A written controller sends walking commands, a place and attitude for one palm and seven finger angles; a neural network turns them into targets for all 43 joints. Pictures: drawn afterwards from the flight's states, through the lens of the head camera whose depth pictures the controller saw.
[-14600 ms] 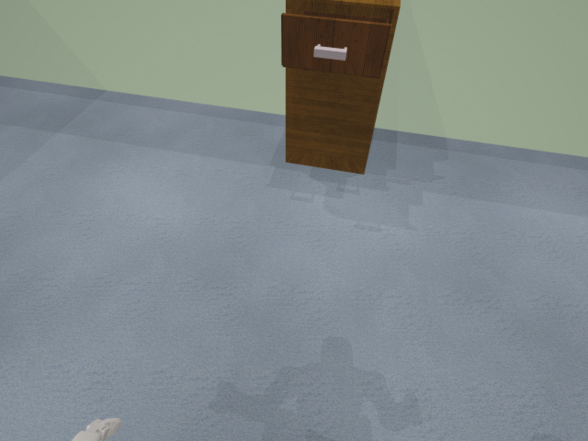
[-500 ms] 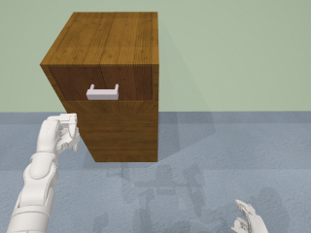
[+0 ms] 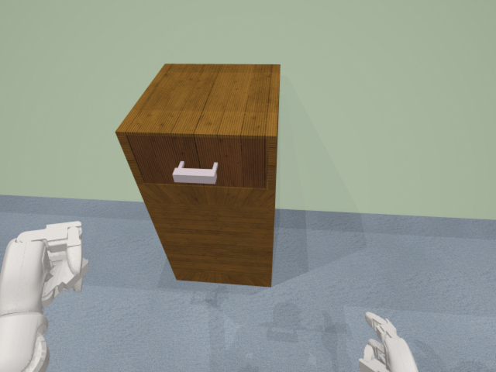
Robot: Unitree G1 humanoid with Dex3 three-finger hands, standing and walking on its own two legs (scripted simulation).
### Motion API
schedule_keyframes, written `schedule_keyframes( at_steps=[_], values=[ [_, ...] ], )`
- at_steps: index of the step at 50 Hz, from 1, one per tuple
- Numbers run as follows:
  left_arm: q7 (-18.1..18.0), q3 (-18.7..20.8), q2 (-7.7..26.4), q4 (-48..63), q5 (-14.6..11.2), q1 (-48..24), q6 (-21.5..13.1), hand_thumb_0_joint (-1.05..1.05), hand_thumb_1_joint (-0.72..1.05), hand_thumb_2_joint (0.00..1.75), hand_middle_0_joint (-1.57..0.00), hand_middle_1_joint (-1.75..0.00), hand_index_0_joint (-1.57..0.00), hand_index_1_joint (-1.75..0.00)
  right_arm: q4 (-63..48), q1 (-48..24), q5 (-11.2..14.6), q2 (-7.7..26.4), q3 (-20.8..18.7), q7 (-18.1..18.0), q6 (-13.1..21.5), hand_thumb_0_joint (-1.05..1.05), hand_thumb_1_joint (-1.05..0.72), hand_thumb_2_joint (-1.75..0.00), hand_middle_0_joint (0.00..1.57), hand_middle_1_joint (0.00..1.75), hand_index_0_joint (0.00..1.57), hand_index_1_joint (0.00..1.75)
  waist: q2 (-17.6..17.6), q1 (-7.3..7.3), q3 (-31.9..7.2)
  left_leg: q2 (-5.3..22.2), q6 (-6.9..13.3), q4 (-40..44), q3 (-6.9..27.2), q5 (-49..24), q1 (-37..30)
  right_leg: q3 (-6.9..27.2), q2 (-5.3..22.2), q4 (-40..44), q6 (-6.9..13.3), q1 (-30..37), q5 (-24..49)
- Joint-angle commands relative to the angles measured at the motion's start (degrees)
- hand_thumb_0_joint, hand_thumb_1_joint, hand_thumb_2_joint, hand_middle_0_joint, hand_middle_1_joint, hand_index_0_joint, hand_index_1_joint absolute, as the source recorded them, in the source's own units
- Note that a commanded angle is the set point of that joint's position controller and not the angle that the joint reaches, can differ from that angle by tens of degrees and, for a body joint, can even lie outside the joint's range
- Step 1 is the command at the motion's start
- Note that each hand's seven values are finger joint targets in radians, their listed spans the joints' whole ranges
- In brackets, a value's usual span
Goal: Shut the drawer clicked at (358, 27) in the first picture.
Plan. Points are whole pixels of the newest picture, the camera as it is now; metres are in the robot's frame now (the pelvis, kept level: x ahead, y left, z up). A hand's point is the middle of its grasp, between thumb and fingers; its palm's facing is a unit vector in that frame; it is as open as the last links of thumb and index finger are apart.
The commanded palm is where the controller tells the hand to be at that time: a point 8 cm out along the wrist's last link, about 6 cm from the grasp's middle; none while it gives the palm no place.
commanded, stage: draw the hand back to the body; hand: left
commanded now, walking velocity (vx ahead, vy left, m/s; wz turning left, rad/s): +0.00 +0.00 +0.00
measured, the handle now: (196, 170) +0.62 +0.23 -0.07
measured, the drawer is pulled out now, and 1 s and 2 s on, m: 0.00 0.00 0.00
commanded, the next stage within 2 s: step back with the hand held close in 0.24 s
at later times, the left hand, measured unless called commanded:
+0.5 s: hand (69, 270) +0.18 +0.24 +0.16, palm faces +0.38 -0.81 -0.45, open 3.3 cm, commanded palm +0.12 +0.28 +0.17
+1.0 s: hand (25, 328) +0.11 +0.26 +0.15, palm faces +0.37 -0.79 -0.50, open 3.3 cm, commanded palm +0.06 +0.30 +0.17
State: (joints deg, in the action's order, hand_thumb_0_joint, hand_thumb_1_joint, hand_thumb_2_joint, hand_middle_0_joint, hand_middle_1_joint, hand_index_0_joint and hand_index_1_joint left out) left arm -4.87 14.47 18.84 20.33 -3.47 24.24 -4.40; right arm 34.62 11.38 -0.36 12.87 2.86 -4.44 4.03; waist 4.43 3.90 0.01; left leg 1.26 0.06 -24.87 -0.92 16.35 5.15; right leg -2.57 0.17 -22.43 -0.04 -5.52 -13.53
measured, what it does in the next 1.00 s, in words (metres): shifts its weight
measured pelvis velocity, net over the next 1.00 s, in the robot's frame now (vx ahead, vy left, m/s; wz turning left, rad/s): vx -0.07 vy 0.02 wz -0.01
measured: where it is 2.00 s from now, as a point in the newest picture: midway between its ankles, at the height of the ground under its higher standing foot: outside the picture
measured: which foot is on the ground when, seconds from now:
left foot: down 0.00-1.00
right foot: down 0.00-1.00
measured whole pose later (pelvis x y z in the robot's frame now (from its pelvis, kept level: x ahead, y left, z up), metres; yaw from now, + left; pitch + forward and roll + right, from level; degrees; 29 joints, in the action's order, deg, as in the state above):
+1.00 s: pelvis -0.07 +0.02 -0.01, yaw -1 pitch +0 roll +0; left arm -6.8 20.8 20.8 30.1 -0.7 34.2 -13.4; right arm 30.4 9.8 0.0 11.7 0.3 -5.3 2.6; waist 2.1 1.5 1.2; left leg -0.6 2.3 -32.3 -2.5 13.2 19.3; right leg -0.9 2.3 -30.5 -1.8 -20.2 -10.2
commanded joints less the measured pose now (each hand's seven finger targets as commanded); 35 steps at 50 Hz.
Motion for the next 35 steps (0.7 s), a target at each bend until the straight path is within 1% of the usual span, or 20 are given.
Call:
schedule_keyframes(
  at_steps=[1,3,4,5,7,10,12,13,14,15,18,19,20,21,24,25,29,31,33,35],
  values=[
    [-1.05,8.13,10.37,18.89,0.02,-0.52,-4.52,0.0,0.9,0.9,-1.4,-1.6,-1.4,-1.6,-9.64,-7.75,-0.21,5.51,-2.68,-0.18,4.7,0.0,-0.9,-0.9,0.2,0.3,0.2,0.3,-0.28,0.04,-3.66,-0.36,1.03,3.49,-0.16,-15.67,0.46,0.81,-0.45,3.88,1.23,2.63,12.55],
    [-1.24,9.33,10.71,20.6,0.04,2.61,-4.94,0.0,0.9,0.9,-1.4,-1.6,-1.4,-1.6,-9.65,-7.59,-0.15,5.32,-2.98,-0.33,5.22,0.0,-0.9,-0.9,0.2,0.3,0.2,0.3,-2.19,0.31,-3.62,-0.33,1.21,3.02,-0.3,-15.99,0.21,0.85,-0.55,3.98,1.12,2.49,12.96],
    [-1.19,8.5,9.47,18.67,0.27,2.71,-4.77,0.0,0.9,0.9,-1.4,-1.6,-1.4,-1.6,-8.86,-7.21,-0.33,5.34,-3.05,-0.42,5.27,0.0,-0.9,-0.9,0.2,0.3,0.2,0.3,-2.2,-0.07,-3.09,-0.42,1.3,3.0,-0.64,-15.8,-0.1,0.92,-0.51,4.09,1.04,2.0,13.06],
    [-1.01,7.43,8.22,16.18,0.35,2.44,-4.32,0.0,0.9,0.9,-1.4,-1.6,-1.4,-1.6,-8.41,-7.15,-0.25,5.44,-3.15,-0.46,5.3,0.0,-0.9,-0.9,0.2,0.3,0.2,0.3,-3.58,-0.52,0.48,-0.35,1.19,3.29,-0.52,-14.08,0.8,0.84,-0.8,5.34,1.04,0.08,10.89],
    [-1.13,6.67,7.24,14.06,0.37,0.17,-4.35,0.0,0.9,0.9,-1.4,-1.6,-1.4,-1.6,-7.88,-6.81,-0.09,5.68,-3.31,-0.84,5.16,0.0,-0.9,-0.9,0.2,0.3,0.2,0.3,-4.83,-1.14,3.34,-0.14,1.37,3.79,-0.55,-11.06,1.06,0.93,-0.61,6.19,0.68,-1.91,7.1],
    [-1.55,7.3,8.37,13.95,0.65,-2.49,-4.76,0.0,0.9,0.9,-1.4,-1.6,-1.4,-1.6,-7.64,-6.83,-0.16,5.89,-3.47,-1.43,5.46,0.0,-0.9,-0.9,0.2,0.3,0.2,0.3,-3.21,-0.93,2.68,-0.48,1.56,4.16,-0.41,-8.76,0.03,1.31,-0.43,7.09,0.8,-2.2,3.66],
    [-1.8,8.01,8.89,14.91,0.63,-1.56,-5.3,0.0,0.9,0.9,-1.4,-1.6,-1.4,-1.6,-7.79,-6.8,-0.45,5.63,-3.42,-1.54,5.89,0.0,-0.9,-0.9,0.2,0.3,0.2,0.3,-3.45,-0.19,-0.82,-0.57,1.79,4.04,-0.27,-10.47,-0.85,1.34,-0.09,6.01,0.86,0.07,5.58],
    [-1.81,7.91,8.97,15.8,0.75,-1.16,-5.37,0.0,0.9,0.9,-1.4,-1.6,-1.4,-1.6,-7.91,-7.15,-0.51,5.54,-3.45,-1.51,6.05,0.0,-0.9,-0.9,0.2,0.3,0.2,0.3,-2.03,0.11,-2.12,-0.64,1.79,3.78,-0.49,-11.5,-1.31,1.57,0.01,5.62,0.9,0.93,6.92],
    [-1.91,8.16,9.23,16.7,0.77,-0.98,-5.55,0.0,0.9,0.9,-1.4,-1.6,-1.4,-1.6,-7.99,-7.05,-0.71,5.51,-3.36,-1.44,6.28,0.0,-0.9,-0.9,0.2,0.3,0.2,0.3,-2.85,0.27,-3.27,-0.72,1.65,3.87,-0.24,-12.52,-1.2,1.33,-0.03,5.14,0.92,2.17,8.2],
    [-1.94,8.54,9.85,16.75,0.76,-0.76,-5.47,0.0,0.9,0.9,-1.4,-1.6,-1.4,-1.6,-7.94,-7.43,-0.67,5.57,-3.37,-1.48,6.54,0.0,-0.9,-0.9,0.2,0.3,0.2,0.3,-1.23,0.48,-3.48,-0.79,1.5,3.8,-0.33,-12.23,-1.25,1.73,-0.01,5.52,0.94,2.32,7.94],
    [-2.02,8.17,9.39,17.6,0.81,-0.36,-5.56,0.0,0.9,0.9,-1.4,-1.6,-1.4,-1.6,-7.84,-7.71,-0.69,5.23,-3.22,-1.36,6.91,0.0,-0.9,-0.9,0.2,0.3,0.2,0.3,-1.36,0.39,-1.87,-0.7,1.37,3.81,-0.35,-13.25,-0.79,1.78,-0.13,5.67,0.97,2.04,9.26],
    [-2.11,14.36,14.04,19.6,0.65,-1.94,-7.82,0.0,0.9,0.9,-1.4,-1.6,-1.4,-1.6,-9.87,-6.71,-0.4,6.8,-3.33,-0.9,4.86,0.0,-0.9,-0.9,0.2,0.3,0.2,0.3,-3.15,-2.85,3.84,-0.51,2.36,1.97,0.54,-9.39,4.43,7.36,2.61,8.85,0.97,-5.73,10.04],
    [-2.03,15.08,14.68,18.86,1.12,-1.74,-8.99,0.0,0.9,0.9,-1.4,-1.6,-1.4,-1.6,-9.36,-6.75,-0.47,6.04,-3.45,-0.86,3.75,0.0,-0.9,-0.9,0.2,0.3,0.2,0.3,-2.77,-2.55,3.68,-0.78,2.15,1.37,1.15,-7.83,5.01,7.66,3.72,9.79,1.31,-6.14,8.69],
    [-1.8,12.59,11.6,15.78,1.12,2.43,-8.87,0.0,0.9,0.9,-1.4,-1.6,-1.4,-1.6,-8.75,-7.67,-0.59,5.98,-3.74,-0.8,3.11,0.0,-0.9,-0.9,0.2,0.3,0.2,0.3,-2.95,-2.9,3.82,-0.67,2.06,1.15,1.26,-9.0,4.4,7.5,3.94,9.89,1.47,-7.41,9.16],
    [-1.56,11.01,9.24,15.6,0.99,6.9,-9.75,0.0,0.9,0.9,-1.4,-1.6,-1.4,-1.6,-9.29,-6.71,-0.61,6.46,-4.57,-0.36,1.57,0.0,-0.9,-0.9,0.2,0.3,0.2,0.3,-1.98,-3.29,-1.37,0.03,1.76,1.64,0.95,-13.68,4.3,5.42,3.63,6.85,0.98,-4.9,14.26],
    [-1.5,11.25,9.25,15.77,0.91,7.97,-10.14,0.0,0.9,0.9,-1.4,-1.6,-1.4,-1.6,-9.58,-7.15,-0.64,6.45,-4.86,-0.45,1.28,0.0,-0.9,-0.9,0.2,0.3,0.2,0.3,-1.1,-3.18,-3.1,0.25,1.71,2.24,0.94,-16.02,4.13,4.46,3.36,5.62,0.73,-3.74,16.45],
    [-1.97,12.92,10.57,17.59,0.55,11.67,-10.73,0.0,0.9,0.9,-1.4,-1.6,-1.4,-1.6,-10.98,-6.85,0.04,6.46,-5.81,-0.42,-0.07,0.0,-0.9,-0.9,0.2,0.3,0.2,0.3,-2.84,-3.06,-10.79,1.34,1.5,2.24,1.16,-25.26,3.33,1.97,2.49,0.84,-0.31,0.32,23.4],
    [-2.19,13.97,11.63,19.28,0.46,13.19,-10.9,0.0,0.9,0.9,-1.4,-1.6,-1.4,-1.6,-11.81,-7.27,0.17,6.3,-5.98,-0.58,-0.48,0.0,-0.9,-0.9,0.2,0.3,0.2,0.3,-1.65,-2.57,-12.47,1.73,1.23,2.17,1.71,-29.59,3.65,1.33,2.01,-1.46,-0.49,1.05,25.49],
    [-2.35,14.47,12.09,20.32,0.33,13.63,-10.95,0.0,0.9,0.9,-1.4,-1.6,-1.4,-1.6,-12.34,-7.29,0.23,6.24,-6.21,-0.74,-0.83,0.0,-0.9,-0.9,0.2,0.3,0.2,0.3,-2.7,-2.65,-12.73,1.97,1.13,1.93,1.91,-30.61,5.18,1.17,1.73,-2.99,-0.75,1.2,26.37],
    [-2.48,14.58,12.6,21.57,0.44,13.39,-10.92,0.0,0.9,0.9,-1.4,-1.6,-1.4,-1.6,-12.76,-7.33,0.22,6.63,-6.24,-0.98,-1.0,0.0,-0.9,-0.9,0.2,0.3,0.2,0.3,-0.61,-2.63,-12.33,2.29,1.18,2.43,2.49,-29.96,7.11,1.27,1.45,-4.3,-0.85,1.37,25.36]
  ],
)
